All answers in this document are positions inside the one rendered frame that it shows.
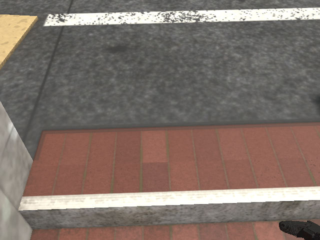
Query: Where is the right robot hand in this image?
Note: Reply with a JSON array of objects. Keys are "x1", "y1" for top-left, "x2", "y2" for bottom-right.
[{"x1": 279, "y1": 220, "x2": 320, "y2": 240}]

